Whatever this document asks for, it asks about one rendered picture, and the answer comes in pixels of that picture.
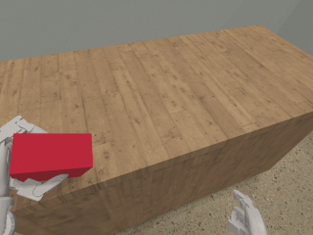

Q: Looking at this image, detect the table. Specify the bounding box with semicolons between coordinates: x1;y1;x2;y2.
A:
0;24;313;235

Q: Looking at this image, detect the robot right hand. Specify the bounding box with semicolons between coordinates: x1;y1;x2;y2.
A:
228;189;267;235

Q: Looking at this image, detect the robot left hand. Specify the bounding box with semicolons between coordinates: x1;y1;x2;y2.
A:
0;116;68;202

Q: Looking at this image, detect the sponge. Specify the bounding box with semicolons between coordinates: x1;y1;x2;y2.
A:
9;133;93;182

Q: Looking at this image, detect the robot left forearm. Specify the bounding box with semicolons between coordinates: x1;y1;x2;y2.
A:
0;197;17;235

